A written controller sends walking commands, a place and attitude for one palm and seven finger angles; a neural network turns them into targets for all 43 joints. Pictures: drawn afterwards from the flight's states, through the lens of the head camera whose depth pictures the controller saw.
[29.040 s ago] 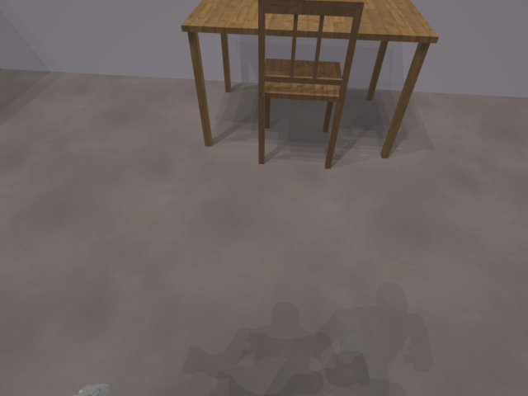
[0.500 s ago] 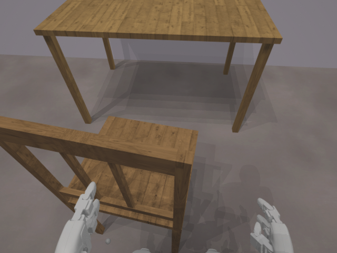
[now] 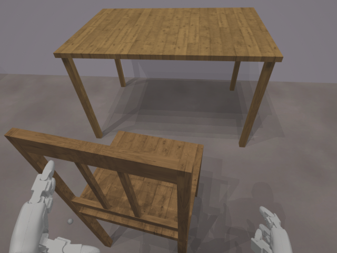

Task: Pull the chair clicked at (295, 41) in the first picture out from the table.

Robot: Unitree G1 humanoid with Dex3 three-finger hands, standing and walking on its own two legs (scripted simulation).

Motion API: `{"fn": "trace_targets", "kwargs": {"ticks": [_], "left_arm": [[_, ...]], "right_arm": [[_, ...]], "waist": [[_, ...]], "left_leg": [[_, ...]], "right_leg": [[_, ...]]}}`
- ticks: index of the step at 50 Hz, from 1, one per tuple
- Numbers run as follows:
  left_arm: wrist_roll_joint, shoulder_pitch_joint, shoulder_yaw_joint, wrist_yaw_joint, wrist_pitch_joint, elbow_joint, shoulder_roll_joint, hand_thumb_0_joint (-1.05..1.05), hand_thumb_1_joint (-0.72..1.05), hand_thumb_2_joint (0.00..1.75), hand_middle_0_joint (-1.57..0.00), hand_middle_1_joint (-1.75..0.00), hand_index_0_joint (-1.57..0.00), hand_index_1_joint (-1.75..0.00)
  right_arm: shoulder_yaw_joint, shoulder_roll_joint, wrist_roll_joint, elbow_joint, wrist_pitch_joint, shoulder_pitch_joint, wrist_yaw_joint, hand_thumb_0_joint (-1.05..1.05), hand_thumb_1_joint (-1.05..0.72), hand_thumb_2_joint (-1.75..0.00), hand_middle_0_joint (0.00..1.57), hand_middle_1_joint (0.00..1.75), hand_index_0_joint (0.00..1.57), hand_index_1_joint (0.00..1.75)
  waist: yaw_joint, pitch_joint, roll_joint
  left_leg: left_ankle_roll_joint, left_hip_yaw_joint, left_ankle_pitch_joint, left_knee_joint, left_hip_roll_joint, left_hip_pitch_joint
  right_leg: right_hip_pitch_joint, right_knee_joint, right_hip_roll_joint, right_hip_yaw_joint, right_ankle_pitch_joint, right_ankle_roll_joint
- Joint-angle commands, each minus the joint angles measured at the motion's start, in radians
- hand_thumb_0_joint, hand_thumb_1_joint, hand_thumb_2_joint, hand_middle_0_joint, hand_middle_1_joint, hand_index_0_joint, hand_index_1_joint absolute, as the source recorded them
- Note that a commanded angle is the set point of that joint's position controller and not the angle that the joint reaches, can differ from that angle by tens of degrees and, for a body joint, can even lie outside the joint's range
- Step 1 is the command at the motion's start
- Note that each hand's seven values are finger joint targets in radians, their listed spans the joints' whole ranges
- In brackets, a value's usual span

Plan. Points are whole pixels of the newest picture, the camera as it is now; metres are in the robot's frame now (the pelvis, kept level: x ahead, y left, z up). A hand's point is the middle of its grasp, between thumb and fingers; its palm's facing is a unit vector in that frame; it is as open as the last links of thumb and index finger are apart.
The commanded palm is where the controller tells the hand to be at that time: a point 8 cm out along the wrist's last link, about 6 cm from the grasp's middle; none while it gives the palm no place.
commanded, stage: draw the hand back to the body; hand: left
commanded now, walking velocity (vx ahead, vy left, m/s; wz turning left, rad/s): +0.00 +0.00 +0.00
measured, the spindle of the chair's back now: (94, 186) +0.30 +0.25 -0.04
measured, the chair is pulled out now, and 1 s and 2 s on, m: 0.63 0.63 0.63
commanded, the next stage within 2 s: step back with the hand held close in 0.92 s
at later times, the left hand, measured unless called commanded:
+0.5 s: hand (30, 166) +0.21 +0.26 +0.19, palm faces +0.43 -0.78 -0.45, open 10.0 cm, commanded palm +0.16 +0.31 +0.21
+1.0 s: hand (28, 153) +0.22 +0.27 +0.21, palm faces +0.45 -0.77 -0.44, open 7.4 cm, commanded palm +0.18 +0.30 +0.22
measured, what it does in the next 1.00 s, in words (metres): stands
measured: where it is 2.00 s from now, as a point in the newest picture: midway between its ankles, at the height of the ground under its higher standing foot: outside the picture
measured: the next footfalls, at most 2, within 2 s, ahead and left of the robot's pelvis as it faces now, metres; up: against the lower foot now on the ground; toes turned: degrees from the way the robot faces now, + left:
none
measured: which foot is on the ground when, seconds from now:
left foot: down 0.00-1.00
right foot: down 0.00-1.00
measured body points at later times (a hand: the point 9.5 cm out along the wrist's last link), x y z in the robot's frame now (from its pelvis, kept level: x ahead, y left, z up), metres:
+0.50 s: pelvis +0.02 +0.01 +0.04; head +0.01 -0.02 +0.49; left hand +0.18 +0.30 +0.21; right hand +0.21 -0.21 -0.05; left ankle -0.01 +0.13 -0.70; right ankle +0.02 -0.13 -0.70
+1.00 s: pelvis +0.03 +0.01 +0.04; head +0.02 -0.02 +0.49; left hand +0.19 +0.30 +0.23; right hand +0.22 -0.22 -0.05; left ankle -0.01 +0.13 -0.70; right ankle +0.02 -0.13 -0.70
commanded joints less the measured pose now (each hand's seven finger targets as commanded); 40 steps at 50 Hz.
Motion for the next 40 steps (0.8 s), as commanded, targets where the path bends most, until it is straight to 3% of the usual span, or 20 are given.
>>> {"fn": "trace_targets", "kwargs": {"ticks": [1, 3, 8, 10, 11, 17, 20, 23, 27, 29, 30, 32, 37, 38, 40], "left_arm": [[0.032, -0.075, 0.108, 0.075, -0.031, -0.205, 0.149, 0.0, -0.04, 0.44, -0.07, -0.1, -0.07, -0.1], [0.037, -0.111, 0.152, 0.091, -0.03, -0.213, 0.195, 0.0, 0.03, 0.48, -0.08, -0.12, -0.08, -0.12], [0.043, -0.162, 0.181, 0.1, -0.041, -0.229, 0.202, 0.0, 0.21, 0.57, -0.1, -0.16, -0.1, -0.16], [0.039, -0.149, 0.185, 0.099, -0.045, -0.207, 0.184, 0.0, 0.28, 0.6, -0.12, -0.17, -0.12, -0.17], [0.038, -0.143, 0.196, 0.097, -0.048, -0.198, 0.184, 0.0, 0.32, 0.62, -0.12, -0.18, -0.12, -0.18], [0.035, -0.196, 0.261, 0.089, -0.058, -0.17, 0.207, 0.0, 0.54, 0.73, -0.15, -0.22, -0.15, -0.22], [0.037, -0.242, 0.297, 0.09, -0.066, -0.2, 0.232, 0.0, 0.65, 0.78, -0.16, -0.25, -0.16, -0.25], [0.037, -0.282, 0.341, 0.092, -0.07, -0.233, 0.269, 0.0, 0.75, 0.83, -0.18, -0.27, -0.18, -0.27], [0.031, -0.322, 0.373, 0.092, -0.074, -0.217, 0.275, 0.0, 0.9, 0.9, -0.2, -0.3, -0.2, -0.3], [0.031, -0.291, 0.332, 0.082, -0.062, -0.136, 0.213, 0.0, 0.9, 0.9, -0.2, -0.3, -0.2, -0.3], [0.026, -0.27, 0.323, 0.078, -0.055, -0.085, 0.193, 0.0, 0.9, 0.9, -0.2, -0.3, -0.2, -0.3], [0.024, -0.266, 0.315, 0.069, -0.054, -0.071, 0.189, 0.0, 0.9, 0.9, -0.2, -0.3, -0.2, -0.3], [0.029, -0.29, 0.344, 0.07, -0.075, -0.206, 0.249, 0.0, 0.9, 0.9, -0.2, -0.3, -0.2, -0.3], [0.031, -0.315, 0.359, 0.073, -0.078, -0.255, 0.279, 0.0, 0.9, 0.9, -0.2, -0.3, -0.2, -0.3], [0.034, -0.279, 0.362, 0.081, -0.072, -0.242, 0.271, 0.0, 0.9, 0.9, -0.2, -0.3, -0.2, -0.3]], "right_arm": [[-0.019, -0.091, -0.018, -0.163, -0.027, -0.125, -0.013, 0.0, -0.9, -0.9, 0.2, 0.3, 0.2, 0.3], [-0.015, -0.095, -0.02, -0.151, -0.033, -0.138, -0.014, 0.0, -0.9, -0.9, 0.2, 0.3, 0.2, 0.3], [-0.003, -0.098, -0.024, -0.124, -0.056, -0.152, -0.002, 0.0, -0.9, -0.9, 0.2, 0.3, 0.2, 0.3], [-0.003, -0.096, -0.027, -0.11, -0.06, -0.154, 0.005, 0.0, -0.9, -0.9, 0.2, 0.3, 0.2, 0.3], [-0.007, -0.097, -0.029, -0.103, -0.06, -0.159, 0.008, 0.0, -0.9, -0.9, 0.2, 0.3, 0.2, 0.3], [-0.016, -0.106, -0.033, -0.075, -0.049, -0.172, 0.021, 0.0, -0.9, -0.9, 0.2, 0.3, 0.2, 0.3], [-0.015, -0.106, -0.034, -0.063, -0.053, -0.175, 0.026, 0.0, -0.9, -0.9, 0.2, 0.3, 0.2, 0.3], [-0.016, -0.111, -0.038, -0.048, -0.057, -0.176, 0.032, 0.0, -0.9, -0.9, 0.2, 0.3, 0.2, 0.3], [-0.02, -0.112, -0.042, -0.031, -0.054, -0.175, 0.04, 0.0, -0.9, -0.9, 0.2, 0.3, 0.2, 0.3], [-0.021, -0.107, -0.042, -0.021, -0.043, -0.179, 0.043, 0.0, -0.9, -0.9, 0.2, 0.3, 0.2, 0.3], [-0.026, -0.109, -0.04, -0.017, -0.032, -0.181, 0.047, 0.0, -0.9, -0.9, 0.2, 0.3, 0.2, 0.3], [-0.033, -0.116, -0.038, -0.021, -0.015, -0.186, 0.05, 0.0, -0.9, -0.9, 0.2, 0.3, 0.2, 0.3], [-0.033, -0.115, -0.044, -0.039, -0.019, -0.192, 0.052, 0.0, -0.9, -0.9, 0.2, 0.3, 0.2, 0.3], [-0.03, -0.119, -0.043, -0.04, -0.027, -0.197, 0.052, 0.0, -0.9, -0.9, 0.2, 0.3, 0.2, 0.3], [-0.027, -0.107, -0.046, -0.035, -0.036, -0.19, 0.049, 0.0, -0.9, -0.9, 0.2, 0.3, 0.2, 0.3]], "waist": [[-0.009, 0.042, -0.067], [0.0, 0.054, -0.038], [0.006, 0.062, 0.052], [0.006, 0.072, 0.018], [0.01, 0.064, -0.03], [0.013, 0.075, -0.077], [0.016, 0.064, -0.007], [0.021, 0.025, 0.025], [0.022, 0.027, -0.02], [0.016, 0.082, -0.025], [0.014, 0.101, -0.074], [0.014, 0.105, -0.097], [0.029, 0.006, -0.012], [0.028, -0.015, 0.043], [0.031, -0.008, 0.034]], "left_leg": [[0.041, 0.018, 0.144, -0.233, 0.011, 0.065], [0.039, 0.012, 0.15, -0.27, 0.009, 0.088], [0.032, 0.0, 0.211, -0.349, 0.009, 0.168], [0.031, -0.002, 0.249, -0.374, 0.013, 0.191], [0.032, -0.003, 0.266, -0.384, 0.017, 0.204], [0.036, 0.009, 0.345, -0.432, 0.022, 0.254], [0.031, 0.01, 0.393, -0.455, 0.023, 0.287], [0.028, 0.01, 0.452, -0.462, 0.021, 0.321], [0.028, 0.017, 0.53, -0.474, 0.03, 0.354], [0.029, 0.023, 0.524, -0.481, 0.032, 0.345], [0.031, 0.025, 0.508, -0.485, 0.035, 0.337], [0.037, 0.03, 0.481, -0.489, 0.036, 0.333], [0.037, 0.03, 0.515, -0.497, 0.029, 0.376], [0.033, 0.027, 0.515, -0.494, 0.026, 0.385], [0.031, 0.028, 0.55, -0.493, 0.027, 0.39]], "right_leg": [[0.121, -0.274, -0.04, 0.047, 0.041, -0.041], [0.162, -0.3, -0.038, 0.048, 0.048, -0.047], [0.237, -0.331, -0.036, 0.04, 0.122, -0.051], [0.259, -0.336, -0.034, 0.036, 0.169, -0.048], [0.276, -0.341, -0.033, 0.031, 0.187, -0.046], [0.334, -0.379, -0.032, 0.04, 0.276, -0.041], [0.362, -0.388, -0.034, 0.046, 0.312, -0.044], [0.402, -0.402, -0.034, 0.055, 0.358, -0.048], [0.423, -0.411, -0.036, 0.047, 0.424, -0.043], [0.405, -0.426, -0.035, 0.043, 0.42, -0.041], [0.4, -0.43, -0.035, 0.036, 0.415, -0.037], [0.396, -0.437, -0.035, 0.037, 0.4, -0.034], [0.45, -0.437, -0.04, 0.047, 0.426, -0.037], [0.459, -0.438, -0.04, 0.059, 0.423, -0.041], [0.461, -0.44, -0.039, 0.054, 0.448, -0.043]]}}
